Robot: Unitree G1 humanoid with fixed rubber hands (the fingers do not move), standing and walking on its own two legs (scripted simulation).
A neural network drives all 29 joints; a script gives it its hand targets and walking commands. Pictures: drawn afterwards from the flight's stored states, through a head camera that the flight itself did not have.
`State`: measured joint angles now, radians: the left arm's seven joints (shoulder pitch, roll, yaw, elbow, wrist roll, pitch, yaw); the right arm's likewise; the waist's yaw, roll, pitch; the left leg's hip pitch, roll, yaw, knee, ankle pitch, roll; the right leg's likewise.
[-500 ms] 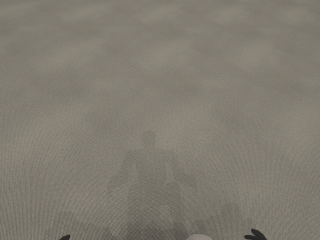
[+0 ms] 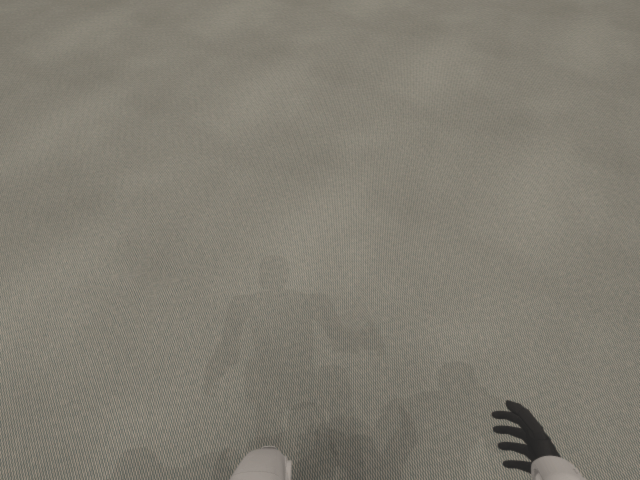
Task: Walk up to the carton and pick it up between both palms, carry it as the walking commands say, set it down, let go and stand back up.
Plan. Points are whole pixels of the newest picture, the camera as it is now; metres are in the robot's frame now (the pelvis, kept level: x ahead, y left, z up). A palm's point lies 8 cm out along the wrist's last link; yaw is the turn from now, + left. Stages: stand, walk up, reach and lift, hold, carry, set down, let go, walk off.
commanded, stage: walk up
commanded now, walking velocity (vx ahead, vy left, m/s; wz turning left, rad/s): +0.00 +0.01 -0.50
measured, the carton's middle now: out of the picture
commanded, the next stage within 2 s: none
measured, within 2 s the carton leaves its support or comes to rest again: neither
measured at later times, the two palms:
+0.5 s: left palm out of the picture +0.13 +0.26 -0.12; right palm out of the picture -0.03 -0.24 -0.12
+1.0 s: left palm out of the picture +0.09 +0.20 -0.11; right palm out of the picture -0.05 -0.33 -0.11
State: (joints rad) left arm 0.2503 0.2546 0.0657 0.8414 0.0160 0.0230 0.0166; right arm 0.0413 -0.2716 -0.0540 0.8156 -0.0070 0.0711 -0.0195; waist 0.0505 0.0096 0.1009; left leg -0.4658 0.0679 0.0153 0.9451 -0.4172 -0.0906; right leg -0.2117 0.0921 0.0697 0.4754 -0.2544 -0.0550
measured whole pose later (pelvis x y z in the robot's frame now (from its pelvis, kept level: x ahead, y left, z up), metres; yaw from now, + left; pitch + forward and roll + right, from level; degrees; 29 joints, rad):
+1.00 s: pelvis -0.07 -0.02 +0.00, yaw -29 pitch -1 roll +1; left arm 0.26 0.25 0.06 0.89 0.02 0.02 0.02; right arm 0.05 -0.28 -0.07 0.84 -0.02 0.08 -0.02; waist 0.05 0.03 0.09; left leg -0.42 0.04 -0.02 0.92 -0.38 -0.06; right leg -0.20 0.09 0.06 0.43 -0.20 -0.08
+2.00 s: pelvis -0.12 +0.03 +0.00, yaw -59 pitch +0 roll +1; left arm 0.27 0.21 0.04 0.93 0.02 0.01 0.02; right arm 0.07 -0.27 -0.06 0.87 -0.02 0.07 -0.02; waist 0.05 0.02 0.08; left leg -0.47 0.06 0.00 0.98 -0.36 -0.09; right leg -0.21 0.07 0.06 0.45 -0.22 -0.06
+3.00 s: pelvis -0.05 +0.06 +0.00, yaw -90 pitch +0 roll +1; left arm 0.34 0.25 0.07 0.98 0.02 0.01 0.04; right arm 0.10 -0.29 -0.06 0.85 -0.04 0.07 0.06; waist 0.06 0.05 0.06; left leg -0.51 0.09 0.01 0.85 -0.26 -0.08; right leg -0.11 -0.10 0.07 0.37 -0.28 0.09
